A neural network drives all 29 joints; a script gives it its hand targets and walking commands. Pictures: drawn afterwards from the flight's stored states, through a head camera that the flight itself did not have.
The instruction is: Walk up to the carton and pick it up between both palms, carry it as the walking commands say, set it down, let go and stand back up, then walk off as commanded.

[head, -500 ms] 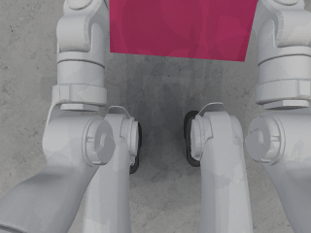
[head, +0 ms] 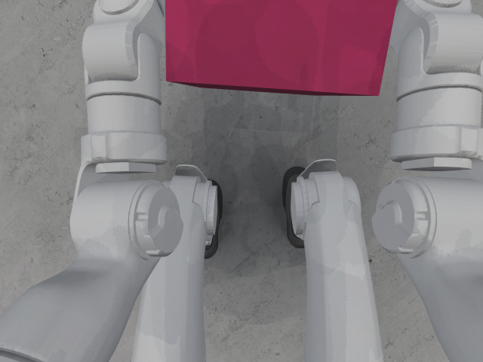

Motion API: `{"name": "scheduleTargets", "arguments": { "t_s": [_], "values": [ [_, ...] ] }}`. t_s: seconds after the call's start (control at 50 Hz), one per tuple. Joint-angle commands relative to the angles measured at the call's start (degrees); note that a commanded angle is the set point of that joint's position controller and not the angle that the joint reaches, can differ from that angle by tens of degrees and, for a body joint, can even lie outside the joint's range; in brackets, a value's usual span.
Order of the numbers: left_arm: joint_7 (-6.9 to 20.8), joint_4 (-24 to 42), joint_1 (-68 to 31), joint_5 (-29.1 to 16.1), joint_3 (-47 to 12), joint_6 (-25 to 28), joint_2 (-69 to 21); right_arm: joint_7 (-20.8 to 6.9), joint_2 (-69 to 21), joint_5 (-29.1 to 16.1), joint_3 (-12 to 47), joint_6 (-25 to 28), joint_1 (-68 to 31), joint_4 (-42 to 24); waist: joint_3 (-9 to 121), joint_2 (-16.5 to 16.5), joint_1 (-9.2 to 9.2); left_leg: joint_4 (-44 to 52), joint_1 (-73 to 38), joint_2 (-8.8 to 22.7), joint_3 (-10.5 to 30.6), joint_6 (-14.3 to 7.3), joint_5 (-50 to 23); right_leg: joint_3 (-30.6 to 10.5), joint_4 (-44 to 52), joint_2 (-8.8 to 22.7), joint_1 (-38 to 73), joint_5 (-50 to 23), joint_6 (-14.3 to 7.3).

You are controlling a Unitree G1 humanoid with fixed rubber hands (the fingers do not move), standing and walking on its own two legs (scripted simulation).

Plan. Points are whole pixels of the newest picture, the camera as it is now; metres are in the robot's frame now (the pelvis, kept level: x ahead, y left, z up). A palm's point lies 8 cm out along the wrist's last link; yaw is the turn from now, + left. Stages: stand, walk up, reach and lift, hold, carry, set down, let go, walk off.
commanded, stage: reach and lift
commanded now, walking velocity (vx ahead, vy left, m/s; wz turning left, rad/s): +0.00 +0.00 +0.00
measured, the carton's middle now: (270, 2) +0.55 -0.04 -0.15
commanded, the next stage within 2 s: none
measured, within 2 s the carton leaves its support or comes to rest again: neither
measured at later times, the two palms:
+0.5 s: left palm out of the picture +0.54 +0.11 -0.01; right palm out of the picture +0.53 -0.18 -0.03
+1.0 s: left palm out of the picture +0.53 +0.11 +0.06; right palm out of the picture +0.51 -0.18 +0.04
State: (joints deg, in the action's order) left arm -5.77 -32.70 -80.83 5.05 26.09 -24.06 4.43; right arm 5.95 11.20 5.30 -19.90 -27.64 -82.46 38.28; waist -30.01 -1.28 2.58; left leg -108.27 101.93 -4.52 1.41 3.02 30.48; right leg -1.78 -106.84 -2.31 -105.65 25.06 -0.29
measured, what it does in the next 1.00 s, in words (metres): rises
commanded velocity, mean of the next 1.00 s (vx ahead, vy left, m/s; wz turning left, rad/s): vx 0.00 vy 0.00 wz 0.00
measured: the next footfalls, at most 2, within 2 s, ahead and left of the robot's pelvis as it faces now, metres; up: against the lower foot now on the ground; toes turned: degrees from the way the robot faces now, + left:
none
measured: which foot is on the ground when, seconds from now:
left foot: down 0.00-1.00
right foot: down 0.00-1.00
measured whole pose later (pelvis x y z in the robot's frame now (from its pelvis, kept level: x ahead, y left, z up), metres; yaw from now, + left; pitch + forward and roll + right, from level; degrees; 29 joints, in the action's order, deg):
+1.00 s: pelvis +0.00 +0.00 +0.11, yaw -1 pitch +14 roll +2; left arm -4.8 -29.3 -68.1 6.0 23.7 -24.9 1.7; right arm 6.2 6.1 6.0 -19.7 -27.4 -69.1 34.4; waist -29.9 -0.4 1.6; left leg -88.3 75.3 -3.8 2.2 2.2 27.6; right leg -2.3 -87.0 -2.6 -78.5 22.9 -0.1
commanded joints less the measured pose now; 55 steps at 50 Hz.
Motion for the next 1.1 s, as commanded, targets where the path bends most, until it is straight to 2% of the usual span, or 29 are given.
{"name": "scheduleTargets", "arguments": {
  "t_s": [0.0,0.02,0.06,0.08,0.12,0.18,0.2,0.28,0.34,0.36,0.38,0.4,0.52,0.66,0.68,0.72,0.74,0.76,0.78,0.84,0.86,0.88,0.9,0.92,0.96,0.98,1.04,1.06,1.08],
  "values": [
    [16.0,1.9,-45.0,-10.2,-35.4,-1.3,-58.2,-15.8,-63.3,-12.4,31.8,2.0,-45.7,-10.8,133.0,5.2,-1.07,14.0,-22.2,-5.5,-5.4,-3.3,-6.3,3.0,12.2,-5.3,56.3,-10.3,1.0],
    [16.2,0.5,-44.6,-9.5,-34.3,-1.3,-56.8,-15.8,-63.2,-12.1,31.3,1.8,-45.7,-9.3,129.5,4.8,-1.99,14.2,-19.9,-5.4,-5.6,-3.3,-5.5,2.6,12.6,-5.3,54.5,-9.1,1.0],
    [16.2,0.9,-43.1,-9.3,-35.3,-1.5,-58.0,-16.0,-63.1,-11.9,31.2,2.0,-44.8,-9.4,132.1,3.3,-1.31,14.8,-23.4,-5.4,-5.2,-3.2,-7.2,3.4,12.3,-5.6,54.0,-11.1,0.9],
    [16.1,1.0,-42.0,-9.1,-35.4,-1.5,-58.3,-16.0,-63.4,-12.2,31.5,2.1,-43.4,-10.1,131.2,2.9,-2.68,15.3,-23.7,-5.4,-5.1,-2.9,-8.2,2.7,13.0,-5.7,54.5,-11.9,0.6],
    [16.4,2.0,-41.0,-10.0,-36.6,-1.6,-59.8,-16.0,-63.7,-12.5,32.6,2.1,-43.9,-11.5,133.6,3.5,-1.45,16.3,-26.2,-5.4,-4.2,-3.3,-8.8,3.1,13.3,-5.7,56.1,-12.4,0.8],
    [16.3,2.6,-39.1,-10.2,-36.9,-1.3,-59.6,-16.0,-63.9,-13.4,34.6,2.3,-43.3,-13.3,135.9,4.2,-2.90,16.4,-28.1,-5.7,-4.8,-3.0,-11.8,2.6,14.2,-5.9,58.4,-15.0,1.0],
    [16.1,5.3,-38.8,-11.0,-38.7,-1.3,-59.8,-15.8,-64.7,-14.0,34.8,2.2,-42.9,-14.7,138.1,3.9,-1.91,17.3,-29.9,-5.9,-4.0,-3.2,-13.4,3.1,13.9,-6.2,60.1,-17.4,1.0],
    [15.6,4.9,-37.9,-11.1,-38.9,-1.3,-59.4,-15.2,-63.1,-13.4,35.1,2.4,-41.6,-15.0,136.9,3.3,-1.86,18.6,-30.8,-5.8,-3.6,-2.9,-12.6,2.6,15.2,-6.2,60.7,-16.5,1.1],
    [15.4,7.3,-37.8,-12.5,-41.9,-1.2,-60.2,-14.7,-63.8,-13.6,36.0,2.4,-39.3,-15.9,139.8,3.1,0.09,19.3,-34.5,-5.6,-3.2,-2.5,-13.4,2.5,16.3,-6.3,63.4,-17.5,0.5],
    [15.4,4.8,-36.6,-12.0,-40.3,-1.5,-60.2,-14.6,-62.9,-12.7,34.4,2.4,-38.9,-14.5,135.9,2.9,0.06,20.0,-33.0,-5.6,-2.9,-2.7,-12.0,2.6,16.8,-6.2,61.3,-15.6,0.7],
    [15.2,7.9,-37.3,-12.7,-42.0,-1.2,-60.9,-14.6,-63.2,-12.9,34.6,2.5,-37.8,-15.1,137.3,2.5,1.27,20.6,-35.6,-5.4,-2.2,-2.7,-13.1,2.8,16.7,-6.3,62.0,-16.9,0.5],
    [15.0,5.7,-36.4,-11.7,-41.5,-1.3,-60.6,-14.7,-63.5,-11.9,33.1,2.4,-35.9,-11.6,133.6,1.6,1.02,21.0,-34.6,-5.2,-2.5,-2.3,-11.2,2.8,17.5,-6.3,59.6,-14.6,0.3],
    [14.8,4.3,-33.8,-10.4,-41.0,-1.1,-62.6,-15.6,-63.9,-11.6,33.1,3.0,-34.5,-11.9,130.4,0.4,0.38,24.0,-38.0,-4.9,-1.5,-2.1,-9.8,2.6,20.3,-6.2,59.0,-12.0,-0.1],
    [14.7,2.8,-34.7,-10.4,-40.1,-1.3,-62.0,-15.6,-64.1,-13.0,35.7,2.9,-39.4,-15.2,132.4,2.2,-0.85,26.5,-40.7,-5.1,-1.7,-2.7,-6.8,2.0,23.6,-6.0,63.1,-8.0,0.5],
    [14.7,2.9,-34.1,-10.3,-40.0,-1.3,-61.9,-15.5,-64.6,-13.7,36.6,2.8,-40.9,-15.9,131.5,2.7,-2.32,26.9,-40.4,-5.1,-1.5,-3.0,-6.5,1.2,24.3,-5.7,64.1,-7.2,0.5],
    [14.7,2.2,-35.5,-10.1,-38.8,-1.5,-61.6,-15.4,-64.2,-13.2,36.2,2.4,-40.8,-15.2,131.1,3.5,-1.26,27.9,-40.3,-4.8,-1.5,-3.1,-4.3,1.2,25.4,-5.6,65.1,-5.1,0.8],
    [14.6,3.6,-36.3,-10.6,-39.5,-1.4,-62.4,-15.3,-65.6,-13.4,36.0,2.3,-40.5,-14.6,131.0,3.1,-2.05,28.9,-41.3,-5.1,-1.5,-3.0,-4.5,1.0,26.6,-5.8,66.4,-4.2,0.6],
    [14.8,3.3,-36.9,-11.1,-39.6,-1.4,-62.1,-15.3,-65.5,-13.5,36.2,2.1,-40.5,-14.5,130.2,3.8,-1.09,29.0,-41.1,-4.8,-1.3,-3.1,-3.4,0.8,27.0,-5.7,66.3,-3.5,0.6],
    [14.7,3.9,-35.8,-10.4,-39.1,-1.6,-62.3,-15.3,-66.9,-13.8,36.4,2.0,-39.8,-14.5,132.0,3.9,-2.63,29.6,-42.7,-5.2,-1.7,-3.1,-4.7,0.9,27.6,-5.8,68.4,-4.1,0.9],
    [15.6,0.6,-32.8,-8.8,-37.5,-1.4,-62.9,-15.6,-67.9,-12.4,34.9,2.1,-37.0,-11.6,126.6,4.2,-2.44,30.5,-39.5,-4.9,-1.6,-3.2,-3.1,-0.1,29.1,-5.5,67.8,-2.9,0.9],
    [15.7,2.9,-33.9,-8.9,-37.8,-1.1,-62.9,-15.7,-69.4,-12.1,34.6,2.0,-35.4,-10.6,126.3,4.5,-3.00,30.9,-39.3,-4.8,-1.8,-3.2,-3.1,-0.4,29.8,-5.6,69.2,-2.4,0.8],
    [15.9,3.4,-32.6,-9.6,-39.5,-1.2,-64.2,-15.8,-70.4,-12.1,35.0,2.1,-34.1,-11.2,128.4,3.8,-1.98,31.9,-42.4,-4.9,-1.4,-3.3,-5.0,0.2,29.6,-5.8,70.0,-5.2,0.8],
    [16.2,2.4,-31.2,-9.3,-38.8,-1.2,-63.9,-15.8,-70.3,-11.9,35.4,2.1,-32.8,-11.4,129.1,4.1,-3.04,31.6,-42.3,-5.0,-1.8,-2.9,-6.4,-0.3,30.0,-5.6,71.0,-6.3,0.9],
    [16.5,2.2,-30.7,-8.9,-38.8,-1.1,-64.3,-15.7,-70.4,-10.8,33.7,2.1,-31.2,-9.3,126.5,3.9,-1.55,32.3,-41.0,-4.9,-1.1,-3.1,-5.0,-0.1,30.2,-5.8,69.9,-5.6,0.7],
    [16.9,0.3,-26.3,-8.3,-38.3,-1.0,-65.2,-15.9,-69.9,-11.1,34.7,2.7,-31.2,-10.7,125.0,3.5,-2.66,32.8,-41.1,-5.1,-1.2,-3.1,-6.6,-0.6,30.8,-5.7,70.1,-7.2,0.8],
    [16.9,4.2,-27.0,-9.8,-41.4,-0.6,-66.5,-15.8,-71.4,-12.4,37.6,3.1,-31.1,-14.5,131.0,3.3,-2.39,33.1,-45.1,-5.3,-1.1,-3.0,-9.8,-0.9,31.0,-5.8,74.7,-10.4,0.8],
    [16.6,7.9,-26.1,-11.3,-44.3,-0.3,-66.4,-15.4,-70.1,-13.1,39.7,3.3,-29.3,-18.0,136.3,2.6,-1.43,33.8,-49.2,-5.4,-0.5,-2.6,-14.5,-0.8,31.3,-5.9,78.1,-16.0,0.8],
    [16.5,4.9,-24.5,-10.1,-42.7,-0.3,-65.3,-15.2,-68.9,-12.0,38.4,3.4,-27.8,-15.5,130.2,2.3,-1.25,34.1,-46.6,-5.3,-0.4,-3.0,-13.1,-0.7,31.1,-5.8,74.3,-15.3,0.9],
    [16.4,8.4,-24.4,-11.0,-44.6,-0.2,-66.1,-15.0,-70.1,-12.9,40.7,3.4,-27.3,-18.3,134.8,3.5,-1.62,34.5,-50.1,-5.3,-0.4,-2.8,-15.7,-0.9,32.2,-6.0,78.8,-17.4,0.9]
  ]
}}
